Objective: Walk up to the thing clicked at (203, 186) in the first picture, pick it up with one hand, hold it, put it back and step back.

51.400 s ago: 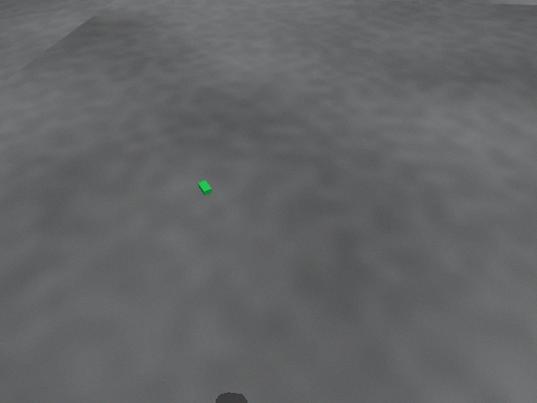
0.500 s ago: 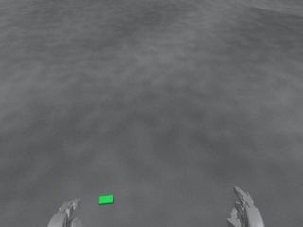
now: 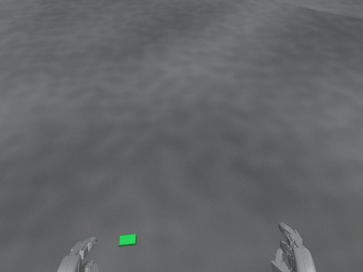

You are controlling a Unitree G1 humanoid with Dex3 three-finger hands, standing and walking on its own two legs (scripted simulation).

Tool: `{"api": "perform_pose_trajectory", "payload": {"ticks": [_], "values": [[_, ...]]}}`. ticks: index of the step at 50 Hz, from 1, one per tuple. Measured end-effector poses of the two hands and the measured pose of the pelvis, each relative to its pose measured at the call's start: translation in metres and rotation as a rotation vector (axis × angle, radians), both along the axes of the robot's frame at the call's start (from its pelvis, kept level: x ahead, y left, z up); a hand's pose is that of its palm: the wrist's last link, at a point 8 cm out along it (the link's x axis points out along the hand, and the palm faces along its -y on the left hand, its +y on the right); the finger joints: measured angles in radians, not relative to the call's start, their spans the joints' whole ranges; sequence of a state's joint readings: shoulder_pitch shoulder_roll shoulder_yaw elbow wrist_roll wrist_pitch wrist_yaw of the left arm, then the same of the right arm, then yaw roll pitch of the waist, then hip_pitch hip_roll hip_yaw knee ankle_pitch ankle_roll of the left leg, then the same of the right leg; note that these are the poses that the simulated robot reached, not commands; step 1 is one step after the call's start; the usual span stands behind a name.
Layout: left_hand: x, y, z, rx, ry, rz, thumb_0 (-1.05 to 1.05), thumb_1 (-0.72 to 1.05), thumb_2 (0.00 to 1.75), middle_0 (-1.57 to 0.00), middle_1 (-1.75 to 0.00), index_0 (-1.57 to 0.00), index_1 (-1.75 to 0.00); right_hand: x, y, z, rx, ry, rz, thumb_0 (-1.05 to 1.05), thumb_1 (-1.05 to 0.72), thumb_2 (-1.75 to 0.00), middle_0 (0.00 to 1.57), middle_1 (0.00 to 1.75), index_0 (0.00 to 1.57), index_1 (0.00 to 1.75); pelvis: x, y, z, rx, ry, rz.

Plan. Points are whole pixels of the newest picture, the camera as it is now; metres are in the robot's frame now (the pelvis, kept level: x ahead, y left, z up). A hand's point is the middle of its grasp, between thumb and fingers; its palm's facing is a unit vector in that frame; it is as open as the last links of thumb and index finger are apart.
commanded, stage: home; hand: left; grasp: from above
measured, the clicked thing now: (128, 240) +0.44 +0.27 -0.70
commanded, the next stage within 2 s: stand in 0.60 s
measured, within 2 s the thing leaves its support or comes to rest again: neither
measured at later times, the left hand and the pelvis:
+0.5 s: hand out of the picture +0.16 +0.18 -0.05, palm faces +0.04 -0.98 -0.21, open 7.4 cm; pelvis +0.00 +0.00 +0.00, yaw +0 degrees
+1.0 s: hand out of the picture +0.10 +0.24 -0.10, palm faces +0.02 -0.94 -0.34, open 7.4 cm; pelvis -0.01 +0.01 +0.03, yaw +0 degrees
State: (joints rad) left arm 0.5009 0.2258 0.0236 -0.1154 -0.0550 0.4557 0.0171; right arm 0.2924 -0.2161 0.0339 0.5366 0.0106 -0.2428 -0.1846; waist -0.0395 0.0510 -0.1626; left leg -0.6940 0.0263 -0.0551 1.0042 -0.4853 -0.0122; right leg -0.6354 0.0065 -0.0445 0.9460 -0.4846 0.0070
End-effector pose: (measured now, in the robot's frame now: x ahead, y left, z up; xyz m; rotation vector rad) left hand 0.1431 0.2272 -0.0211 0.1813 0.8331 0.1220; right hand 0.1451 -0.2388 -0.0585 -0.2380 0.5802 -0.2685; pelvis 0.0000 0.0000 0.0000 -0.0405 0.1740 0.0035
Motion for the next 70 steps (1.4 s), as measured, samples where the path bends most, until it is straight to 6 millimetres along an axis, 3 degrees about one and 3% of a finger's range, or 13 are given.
{"api": "perform_pose_trajectory", "payload": {"ticks": [35, 40, 48, 55, 62, 70], "values": [[0.000, 0.002, 0.001, 0.003, -0.010, -0.002, 0.01, 0.90, 0.90, -0.20, -0.30, -0.20, -0.29, 0.002, 0.000, 0.001, -0.003, 0.004, -0.001, 0.01, -0.90, -0.90, 0.20, 0.30, 0.20, 0.30, 0.000, 0.001, -0.001, -0.003, 0.002, 0.001], [0.002, 0.020, -0.023, 0.102, -0.018, -0.039, 0.01, 0.90, 0.90, -0.20, -0.30, -0.20, -0.30, -0.009, -0.005, -0.017, -0.046, 0.273, 0.147, 0.01, -0.90, -0.90, 0.20, 0.30, 0.20, 0.30, -0.009, 0.002, 0.011, 0.030, -0.097, -0.004], [-0.039, 0.054, -0.043, 0.136, 0.151, 0.024, 0.01, 0.90, 0.90, -0.20, -0.30, -0.20, -0.30, -0.046, -0.023, -0.017, 0.004, 0.452, 0.077, 0.01, -0.90, -0.90, 0.20, 0.30, 0.20, 0.30, -0.011, 0.008, 0.029, 0.040, -0.162, -0.009], [-0.081, 0.065, -0.050, 0.120, 0.296, 0.079, 0.01, 0.90, 0.90, -0.20, -0.30, -0.20, -0.30, -0.072, -0.022, -0.014, 0.016, 0.551, 0.029, 0.01, -0.90, -0.90, 0.20, 0.30, 0.20, 0.30, -0.008, 0.013, 0.042, 0.034, -0.197, -0.004], [-0.112, 0.064, -0.049, 0.101, 0.398, 0.114, 0.01, 0.90, 0.90, -0.20, -0.30, -0.20, -0.30, -0.082, -0.014, -0.012, 0.045, 0.601, 0.018, 0.01, -0.90, -0.90, 0.20, 0.30, 0.20, 0.30, -0.008, 0.015, 0.054, 0.036, -0.223, 0.000], [-0.127, 0.065, -0.043, 0.111, 0.446, 0.129, 0.01, 0.90, 0.90, -0.20, -0.30, -0.20, -0.30, -0.084, -0.016, -0.011, 0.062, 0.618, 0.012, 0.01, -0.90, -0.90, 0.20, 0.30, 0.20, 0.30, -0.011, 0.012, 0.061, 0.040, -0.243, 0.004]]}}
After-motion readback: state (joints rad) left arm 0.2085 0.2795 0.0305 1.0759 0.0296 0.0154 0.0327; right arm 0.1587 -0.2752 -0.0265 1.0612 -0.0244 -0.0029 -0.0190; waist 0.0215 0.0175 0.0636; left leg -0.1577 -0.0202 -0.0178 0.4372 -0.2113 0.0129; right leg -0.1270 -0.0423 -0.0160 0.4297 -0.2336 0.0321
